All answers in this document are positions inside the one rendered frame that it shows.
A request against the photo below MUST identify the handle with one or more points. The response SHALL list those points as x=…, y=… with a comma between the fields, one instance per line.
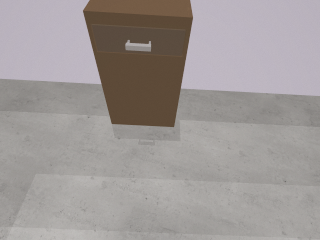
x=138, y=46

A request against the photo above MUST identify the cabinet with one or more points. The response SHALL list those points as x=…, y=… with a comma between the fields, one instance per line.
x=140, y=89

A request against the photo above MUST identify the drawer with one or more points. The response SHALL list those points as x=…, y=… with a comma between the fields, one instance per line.
x=164, y=41

